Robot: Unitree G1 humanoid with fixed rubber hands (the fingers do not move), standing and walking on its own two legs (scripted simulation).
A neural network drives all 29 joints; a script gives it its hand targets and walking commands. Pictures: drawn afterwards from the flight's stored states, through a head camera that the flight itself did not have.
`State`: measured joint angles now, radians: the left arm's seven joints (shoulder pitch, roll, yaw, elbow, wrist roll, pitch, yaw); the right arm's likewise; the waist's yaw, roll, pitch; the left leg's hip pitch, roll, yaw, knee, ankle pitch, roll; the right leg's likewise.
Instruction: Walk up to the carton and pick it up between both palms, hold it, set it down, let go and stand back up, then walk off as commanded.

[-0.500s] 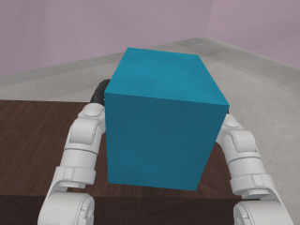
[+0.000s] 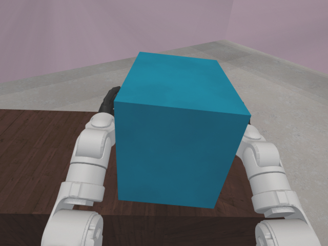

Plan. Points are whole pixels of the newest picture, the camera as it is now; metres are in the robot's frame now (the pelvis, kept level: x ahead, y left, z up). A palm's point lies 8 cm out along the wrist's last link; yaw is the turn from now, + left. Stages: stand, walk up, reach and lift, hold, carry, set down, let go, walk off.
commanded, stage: hold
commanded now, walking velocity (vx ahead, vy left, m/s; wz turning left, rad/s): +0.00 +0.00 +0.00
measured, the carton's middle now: (172, 122) +0.42 -0.01 +0.15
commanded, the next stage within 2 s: set down in 0.42 s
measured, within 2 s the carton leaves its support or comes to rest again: neither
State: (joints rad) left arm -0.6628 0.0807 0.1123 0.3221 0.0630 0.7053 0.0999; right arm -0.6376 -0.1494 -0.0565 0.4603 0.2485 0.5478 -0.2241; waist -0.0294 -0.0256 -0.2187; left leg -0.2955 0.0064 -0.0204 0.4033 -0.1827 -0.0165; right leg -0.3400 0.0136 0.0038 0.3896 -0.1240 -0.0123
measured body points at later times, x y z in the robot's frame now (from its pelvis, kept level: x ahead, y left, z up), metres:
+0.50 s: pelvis +0.00 +0.00 +0.00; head -0.05 +0.01 +0.45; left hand +0.39 +0.15 +0.19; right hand +0.38 -0.17 +0.18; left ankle +0.01 +0.13 -0.74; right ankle +0.04 -0.11 -0.74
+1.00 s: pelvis +0.01 +0.00 +0.00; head +0.02 +0.01 +0.45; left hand +0.42 +0.15 +0.14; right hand +0.39 -0.17 +0.10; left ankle +0.01 +0.13 -0.74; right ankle +0.04 -0.11 -0.74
